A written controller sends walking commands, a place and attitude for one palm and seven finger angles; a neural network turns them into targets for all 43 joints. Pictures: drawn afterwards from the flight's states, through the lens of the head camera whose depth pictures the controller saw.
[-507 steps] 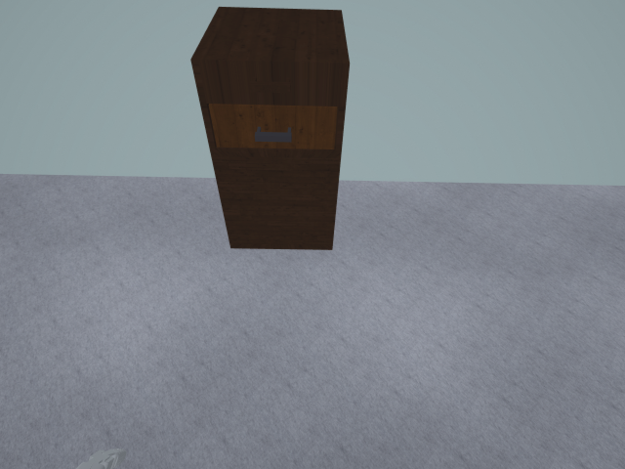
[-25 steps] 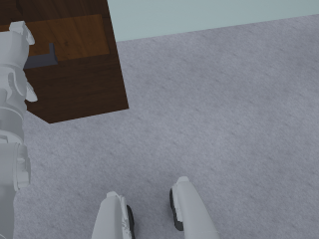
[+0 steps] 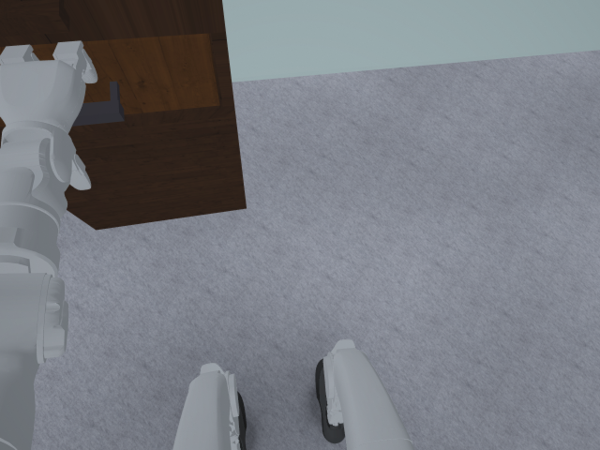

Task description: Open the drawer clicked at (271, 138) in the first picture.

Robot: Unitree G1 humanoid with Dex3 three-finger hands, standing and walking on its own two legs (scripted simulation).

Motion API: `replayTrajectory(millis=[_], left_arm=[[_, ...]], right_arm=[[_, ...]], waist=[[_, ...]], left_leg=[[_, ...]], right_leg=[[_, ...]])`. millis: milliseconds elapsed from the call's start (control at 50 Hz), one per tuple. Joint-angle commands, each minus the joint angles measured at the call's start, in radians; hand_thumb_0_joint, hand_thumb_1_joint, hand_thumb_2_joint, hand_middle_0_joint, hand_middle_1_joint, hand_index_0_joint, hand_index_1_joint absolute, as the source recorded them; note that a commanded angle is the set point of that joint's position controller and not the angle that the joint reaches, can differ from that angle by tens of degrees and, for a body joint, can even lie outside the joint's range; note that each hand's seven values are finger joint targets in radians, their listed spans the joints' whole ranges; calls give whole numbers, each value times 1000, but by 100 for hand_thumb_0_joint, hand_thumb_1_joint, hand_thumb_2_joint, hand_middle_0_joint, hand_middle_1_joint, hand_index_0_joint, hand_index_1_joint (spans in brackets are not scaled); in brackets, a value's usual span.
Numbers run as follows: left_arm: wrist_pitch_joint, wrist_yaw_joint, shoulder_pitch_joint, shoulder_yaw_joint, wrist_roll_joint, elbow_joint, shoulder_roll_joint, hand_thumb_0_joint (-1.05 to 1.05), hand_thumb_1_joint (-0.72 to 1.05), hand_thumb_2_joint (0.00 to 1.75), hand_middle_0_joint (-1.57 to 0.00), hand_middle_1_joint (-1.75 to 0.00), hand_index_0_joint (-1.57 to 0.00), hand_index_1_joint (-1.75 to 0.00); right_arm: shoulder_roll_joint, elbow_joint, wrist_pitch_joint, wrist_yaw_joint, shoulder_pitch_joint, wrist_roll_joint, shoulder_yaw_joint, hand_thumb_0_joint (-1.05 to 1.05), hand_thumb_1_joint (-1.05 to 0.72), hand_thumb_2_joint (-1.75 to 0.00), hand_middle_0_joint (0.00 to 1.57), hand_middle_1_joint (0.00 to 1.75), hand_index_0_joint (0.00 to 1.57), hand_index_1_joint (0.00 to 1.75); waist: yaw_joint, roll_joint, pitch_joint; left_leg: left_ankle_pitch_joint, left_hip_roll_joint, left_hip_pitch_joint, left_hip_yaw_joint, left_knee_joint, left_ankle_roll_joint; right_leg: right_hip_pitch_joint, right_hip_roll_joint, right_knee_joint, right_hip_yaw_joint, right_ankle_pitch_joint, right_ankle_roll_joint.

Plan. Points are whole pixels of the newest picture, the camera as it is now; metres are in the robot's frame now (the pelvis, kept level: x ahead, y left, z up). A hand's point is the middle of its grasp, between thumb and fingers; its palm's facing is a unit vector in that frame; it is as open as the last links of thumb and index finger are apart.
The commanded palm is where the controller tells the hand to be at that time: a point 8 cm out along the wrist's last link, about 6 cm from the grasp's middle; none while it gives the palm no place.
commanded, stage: move the hooked fingers above the handle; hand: left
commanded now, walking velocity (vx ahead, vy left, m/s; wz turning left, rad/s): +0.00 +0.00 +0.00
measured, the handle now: (80, 103) +0.61 +0.26 -0.06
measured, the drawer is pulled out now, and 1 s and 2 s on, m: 0.00 0.00 0.00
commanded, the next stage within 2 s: none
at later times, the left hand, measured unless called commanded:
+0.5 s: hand (74, 115) +0.54 +0.23 +0.00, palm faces -0.04 -0.05 -1.00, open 13.8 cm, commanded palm +0.54 +0.24 +0.05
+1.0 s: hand (73, 106) +0.56 +0.24 +0.00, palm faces -0.01 -0.02 -1.00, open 13.8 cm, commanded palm +0.54 +0.24 +0.04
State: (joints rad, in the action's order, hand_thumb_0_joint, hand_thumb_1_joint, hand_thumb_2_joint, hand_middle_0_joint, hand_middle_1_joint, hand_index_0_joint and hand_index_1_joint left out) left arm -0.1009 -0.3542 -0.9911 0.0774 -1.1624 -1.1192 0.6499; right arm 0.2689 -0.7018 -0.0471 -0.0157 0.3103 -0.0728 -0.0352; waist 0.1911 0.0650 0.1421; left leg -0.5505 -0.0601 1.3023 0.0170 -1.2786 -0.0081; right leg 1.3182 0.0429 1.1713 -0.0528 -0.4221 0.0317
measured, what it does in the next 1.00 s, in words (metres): stands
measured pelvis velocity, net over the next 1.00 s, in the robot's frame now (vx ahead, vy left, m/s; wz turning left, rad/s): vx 0.00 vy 0.01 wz -0.01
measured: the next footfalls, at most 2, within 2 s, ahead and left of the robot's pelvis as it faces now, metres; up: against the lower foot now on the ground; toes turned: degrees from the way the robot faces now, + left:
none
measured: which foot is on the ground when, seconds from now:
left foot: down 0.00-1.00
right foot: down 0.00-1.00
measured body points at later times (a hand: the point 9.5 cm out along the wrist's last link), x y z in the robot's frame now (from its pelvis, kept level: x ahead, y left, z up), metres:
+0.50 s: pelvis +0.01 +0.00 +0.00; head +0.19 +0.01 +0.42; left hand +0.54 +0.23 +0.06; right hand -0.01 -0.28 -0.11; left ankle +0.01 +0.11 -0.62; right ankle +0.05 -0.15 -0.62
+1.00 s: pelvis +0.00 +0.01 +0.00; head +0.18 +0.02 +0.41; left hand +0.55 +0.23 +0.06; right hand -0.01 -0.27 -0.11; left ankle +0.01 +0.11 -0.62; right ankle +0.05 -0.15 -0.62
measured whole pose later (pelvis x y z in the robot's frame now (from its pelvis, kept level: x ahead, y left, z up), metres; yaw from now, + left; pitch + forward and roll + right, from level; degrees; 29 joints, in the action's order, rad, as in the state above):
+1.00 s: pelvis +0.00 +0.01 +0.00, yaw -1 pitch +32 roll -4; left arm -0.11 -0.41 -1.01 0.09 -1.18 -1.19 0.65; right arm 0.28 -0.69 -0.07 -0.01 0.31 -0.07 0.01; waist 0.23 0.07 0.15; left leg -0.57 -0.06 1.28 0.01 -1.29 -0.02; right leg 1.29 0.04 1.17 -0.05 -0.43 0.04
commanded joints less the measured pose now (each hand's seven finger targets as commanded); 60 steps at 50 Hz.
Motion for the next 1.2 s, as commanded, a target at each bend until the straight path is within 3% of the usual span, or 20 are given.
replayTrajectory(millis=[0,100,160,200,260,320,400,480,560,640,680,740,800,840,880,920,960,1060,1140,1180], left_arm=[[-3,-59,-494,60,29,263,276,0,-50,30,-30,-120,-30,-120],[56,-61,-444,51,19,141,289,0,-50,30,-30,-120,-30,-120],[73,-29,-364,9,23,81,226,0,-50,30,-30,-120,-30,-120],[70,1,-362,-42,30,64,162,0,-50,30,-30,-120,-30,-120],[30,40,-346,-22,44,78,191,0,-50,30,-30,-120,-30,-120],[-41,40,-377,19,40,160,240,0,-50,30,-30,-120,-30,-120],[-102,-38,-380,124,14,220,352,0,-50,30,-30,-120,-30,-120],[-52,-134,-355,155,0,175,381,0,-50,30,-30,-120,-30,-120],[50,-143,-396,75,-11,115,313,0,-50,30,-30,-120,-30,-120],[93,-35,-534,-82,38,158,146,0,-50,30,-30,-120,-30,-120],[71,32,-573,-104,70,218,124,0,-50,30,-30,-120,-30,-120],[-6,84,-595,-70,82,300,168,0,-50,30,-30,-120,-30,-120],[-57,49,-484,30,42,203,271,0,-50,30,-30,-120,-30,-120],[-48,-5,-412,105,24,115,353,0,-50,30,-30,-120,-30,-120],[-7,-63,-355,108,3,47,364,0,-50,30,-30,-120,-30,-120],[42,-102,-301,100,-17,7,369,0,-50,30,-30,-120,-30,-120],[73,-127,-335,117,-16,58,405,0,-50,30,-30,-120,-30,-120],[51,-61,-539,49,21,238,336,0,-50,30,-30,-120,-30,-120],[-13,24,-626,-62,70,349,185,0,-50,30,-30,-120,-30,-120],[-27,40,-579,-62,70,302,173,0,-50,30,-30,-120,-30,-120]], right_arm=[[184,-13,1,11,247,4,-66,0,-90,-90,20,30,20,30],[187,-22,-16,9,238,9,-45,0,-90,-90,20,30,20,30],[183,-9,-21,8,237,12,-43,0,-90,-90,20,30,20,30],[175,-6,-19,9,241,16,-45,0,-90,-90,20,30,20,30],[176,2,-19,20,246,18,-44,0,-90,-90,20,30,20,30],[172,7,-12,27,242,12,-44,0,-90,-90,20,30,20,30],[179,0,-11,25,221,0,-43,0,-90,-90,20,30,20,30],[189,4,-19,6,195,-4,-42,0,-90,-90,20,30,20,30],[202,3,-20,-6,209,9,-53,0,-90,-90,20,30,20,30],[189,-16,-9,7,250,21,-71,0,-90,-90,20,30,20,30],[186,-32,0,18,269,20,-75,0,-90,-90,20,30,20,30],[173,-38,15,40,268,15,-71,0,-90,-90,20,30,20,30],[174,-42,11,45,241,8,-43,0,-90,-90,20,30,20,30],[180,-30,-3,34,205,4,-17,0,-90,-90,20,30,20,30],[179,14,-16,24,175,4,-5,0,-90,-90,20,30,20,30],[187,46,-24,12,164,6,-2,0,-90,-90,20,30,20,30],[200,64,-37,8,165,10,-10,0,-90,-90,20,30,20,30],[205,30,-15,15,228,19,-50,0,-90,-90,20,30,20,30],[181,-23,22,36,271,18,-76,0,-90,-90,20,30,20,30],[179,-48,27,45,279,18,-73,0,-90,-90,20,30,20,30]], waist=[[30,183,730],[22,135,591],[18,110,565],[38,89,526],[37,43,519],[19,77,549],[-14,98,564],[-32,123,575],[-1,154,645],[88,125,694],[99,129,703],[86,163,710],[40,167,549],[0,153,430],[-15,133,386],[-32,107,419],[-33,93,523],[43,148,773],[100,155,823],[86,176,730]], left_leg=[[576,40,-566,42,138,-21],[483,51,-458,22,170,-32],[493,51,-463,17,183,-31],[460,50,-446,10,188,-36],[419,52,-403,2,190,-43],[411,55,-388,2,178,-44],[443,52,-369,11,143,-39],[454,57,-354,11,130,-29],[473,54,-436,22,139,-18],[486,45,-543,43,153,-24],[484,43,-584,50,165,-27],[499,48,-610,50,165,-28],[468,47,-501,42,155,-28],[416,50,-385,28,156,-32],[388,60,-294,13,150,-33],[393,66,-263,2,150,-30],[407,67,-282,-5,145,-31],[466,44,-502,43,141,-25],[515,40,-629,62,138,-23],[502,38,-629,70,152,-13]], right_leg=[[-366,-78,-109,-20,331,-59],[-389,-78,-129,-22,295,-61],[-397,-81,-140,-24,306,-62],[-390,-83,-155,-23,295,-59],[-428,-80,-158,-11,298,-56],[-427,-77,-140,-1,292,-59],[-384,-74,-94,0,285,-63],[-363,-74,-67,-8,276,-65],[-348,-75,-75,-22,276,-63],[-348,-81,-130,-30,282,-52],[-354,-81,-153,-30,281,-49],[-354,-80,-155,-21,288,-54],[-290,-77,-130,-21,238,-65],[-270,-78,-107,-26,197,-71],[-285,-77,-90,-25,192,-73],[-335,-77,-76,-23,226,-74],[-395,-77,-72,-12,265,-67],[-388,-78,-93,-15,280,-53],[-348,-79,-126,-20,292,-46],[-285,-79,-135,-30,246,-53]])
